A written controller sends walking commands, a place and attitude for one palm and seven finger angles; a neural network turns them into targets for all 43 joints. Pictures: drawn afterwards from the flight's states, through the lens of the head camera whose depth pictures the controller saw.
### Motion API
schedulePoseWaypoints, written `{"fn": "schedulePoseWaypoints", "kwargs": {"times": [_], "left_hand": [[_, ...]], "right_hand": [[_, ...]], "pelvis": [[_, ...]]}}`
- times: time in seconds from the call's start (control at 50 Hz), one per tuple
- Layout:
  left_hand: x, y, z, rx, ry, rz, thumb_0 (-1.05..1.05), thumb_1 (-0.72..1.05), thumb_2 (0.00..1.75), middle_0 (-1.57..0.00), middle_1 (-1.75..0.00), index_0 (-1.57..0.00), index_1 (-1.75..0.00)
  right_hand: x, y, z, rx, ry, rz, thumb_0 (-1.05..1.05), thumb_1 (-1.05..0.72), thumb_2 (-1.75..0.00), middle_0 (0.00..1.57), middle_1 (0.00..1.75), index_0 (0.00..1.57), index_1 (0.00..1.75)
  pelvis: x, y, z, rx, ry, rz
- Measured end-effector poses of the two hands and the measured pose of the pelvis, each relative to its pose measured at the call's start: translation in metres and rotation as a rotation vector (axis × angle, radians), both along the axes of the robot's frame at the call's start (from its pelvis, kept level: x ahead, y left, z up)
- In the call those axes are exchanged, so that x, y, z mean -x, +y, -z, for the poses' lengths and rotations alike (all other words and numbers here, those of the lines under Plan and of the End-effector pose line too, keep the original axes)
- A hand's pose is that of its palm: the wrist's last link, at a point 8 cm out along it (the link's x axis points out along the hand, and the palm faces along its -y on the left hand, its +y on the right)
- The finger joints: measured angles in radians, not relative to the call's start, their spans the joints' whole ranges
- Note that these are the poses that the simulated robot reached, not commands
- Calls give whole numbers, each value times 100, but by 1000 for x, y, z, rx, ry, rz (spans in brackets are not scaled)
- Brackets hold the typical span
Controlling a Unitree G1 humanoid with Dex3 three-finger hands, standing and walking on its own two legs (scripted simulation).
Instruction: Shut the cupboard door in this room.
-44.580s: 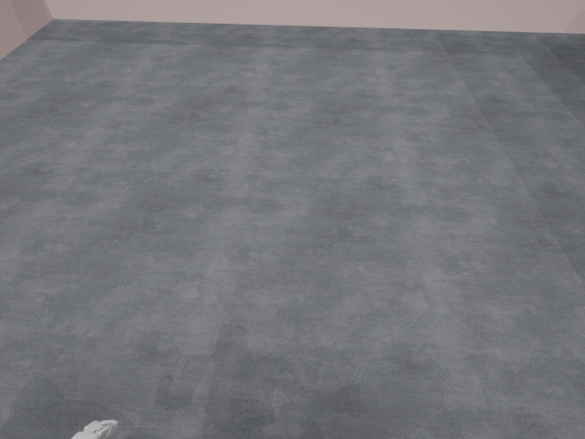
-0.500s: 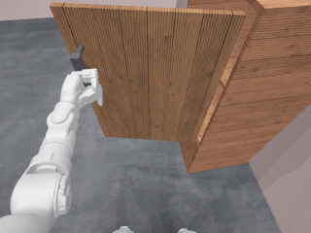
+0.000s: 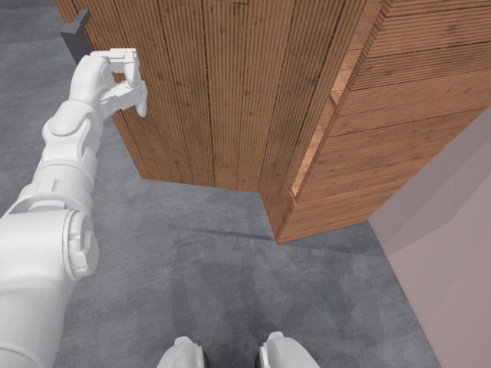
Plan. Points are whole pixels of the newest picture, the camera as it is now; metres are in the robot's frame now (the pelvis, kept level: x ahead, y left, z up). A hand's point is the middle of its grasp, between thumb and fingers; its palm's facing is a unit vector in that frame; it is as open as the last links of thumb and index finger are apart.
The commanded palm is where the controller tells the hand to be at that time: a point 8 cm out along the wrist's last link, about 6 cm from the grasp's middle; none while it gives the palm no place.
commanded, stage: push the door shut along its arc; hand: left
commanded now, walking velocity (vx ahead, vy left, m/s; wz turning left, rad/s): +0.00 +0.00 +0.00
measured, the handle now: (97, 65) +0.59 +0.18 +0.11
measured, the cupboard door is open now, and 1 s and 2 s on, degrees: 69 55 55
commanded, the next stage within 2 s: pull the fist back off the door in 0.76 s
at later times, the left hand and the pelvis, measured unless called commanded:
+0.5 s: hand (158, 68) +0.57 +0.08 +0.12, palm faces -0.37 -0.93 -0.01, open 3.1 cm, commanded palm +0.58 +0.11 +0.12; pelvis +0.01 +0.00 -0.01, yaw +0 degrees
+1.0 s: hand (174, 47) +0.62 +0.06 +0.12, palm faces -0.03 -0.99 +0.10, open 3.2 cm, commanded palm +0.59 +0.08 +0.12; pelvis +0.01 +0.00 -0.03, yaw -1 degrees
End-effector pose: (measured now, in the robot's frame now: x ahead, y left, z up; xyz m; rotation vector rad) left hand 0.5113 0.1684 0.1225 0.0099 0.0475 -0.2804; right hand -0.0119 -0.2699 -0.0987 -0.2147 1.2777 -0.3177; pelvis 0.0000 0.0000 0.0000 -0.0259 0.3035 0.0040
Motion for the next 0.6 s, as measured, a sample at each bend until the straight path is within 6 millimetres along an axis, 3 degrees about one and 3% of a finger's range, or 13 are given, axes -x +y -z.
{"fn": "schedulePoseWaypoints", "kwargs": {"times": [0.3,0.6], "left_hand": [[-40,-23,-1,5,19,62,2,90,90,-130,-150,-130,-150],[-61,-38,-2,-19,21,117,2,95,96,-130,-150,-130,-150]], "right_hand": [[30,6,2,6,91,60,1,-90,-90,21,29,20,30],[32,6,9,22,150,34,1,-90,-90,21,29,20,30]], "pelvis": [[-5,0,8,8,62,16],[-6,1,18,19,112,-5]]}}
